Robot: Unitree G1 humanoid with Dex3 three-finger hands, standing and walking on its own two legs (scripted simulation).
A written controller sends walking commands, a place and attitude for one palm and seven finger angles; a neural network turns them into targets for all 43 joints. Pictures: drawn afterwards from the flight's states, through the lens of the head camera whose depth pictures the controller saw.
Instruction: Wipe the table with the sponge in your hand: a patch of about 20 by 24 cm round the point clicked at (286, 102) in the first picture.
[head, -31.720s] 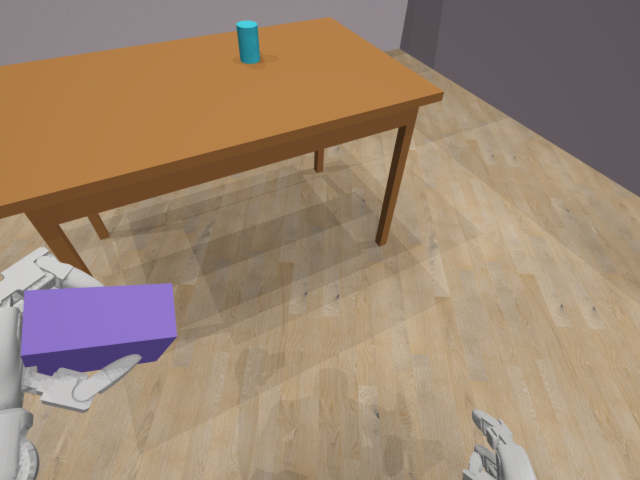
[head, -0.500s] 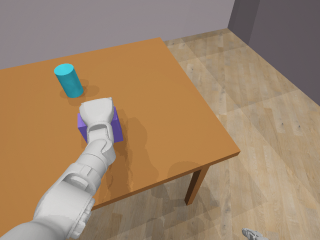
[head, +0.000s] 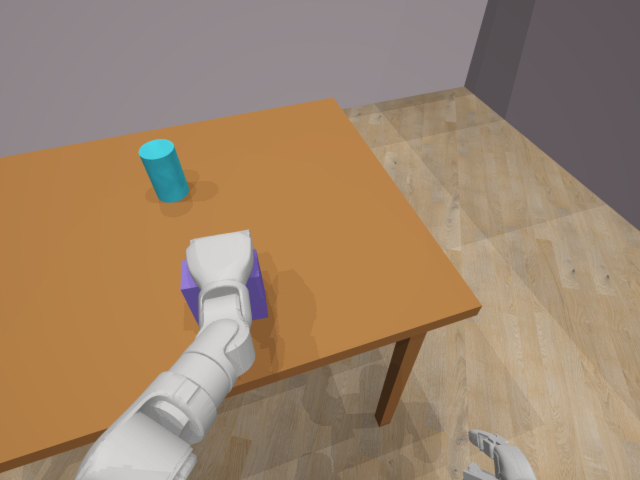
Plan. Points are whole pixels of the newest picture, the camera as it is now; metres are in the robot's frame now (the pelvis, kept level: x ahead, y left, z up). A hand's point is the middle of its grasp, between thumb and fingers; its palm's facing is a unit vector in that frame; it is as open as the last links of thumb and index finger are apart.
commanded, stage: wipe back along the third lane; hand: left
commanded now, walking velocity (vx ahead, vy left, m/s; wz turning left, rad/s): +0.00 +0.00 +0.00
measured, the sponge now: (229, 296) +0.37 +0.18 -0.02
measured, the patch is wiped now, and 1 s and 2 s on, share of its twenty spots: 1.00 1.00 1.00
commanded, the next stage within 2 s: slide back across to the middle lane in 0.96 s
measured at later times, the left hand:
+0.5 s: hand (237, 304) +0.34 +0.15 +0.02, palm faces -0.03 -0.02 -1.00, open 9.5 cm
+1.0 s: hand (238, 310) +0.33 +0.15 +0.01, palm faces -0.02 -0.04 -1.00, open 9.5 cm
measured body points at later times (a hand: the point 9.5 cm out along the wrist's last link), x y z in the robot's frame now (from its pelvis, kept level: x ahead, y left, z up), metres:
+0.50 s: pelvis -0.01 -0.02 +0.00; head -0.01 -0.05 +0.45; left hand +0.34 +0.15 +0.07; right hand +0.17 -0.25 -0.12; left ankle -0.07 +0.09 -0.73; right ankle +0.01 -0.12 -0.73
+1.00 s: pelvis -0.01 -0.02 +0.00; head +0.00 -0.05 +0.45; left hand +0.33 +0.15 +0.07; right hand +0.20 -0.25 -0.10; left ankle -0.07 +0.09 -0.73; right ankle +0.01 -0.12 -0.73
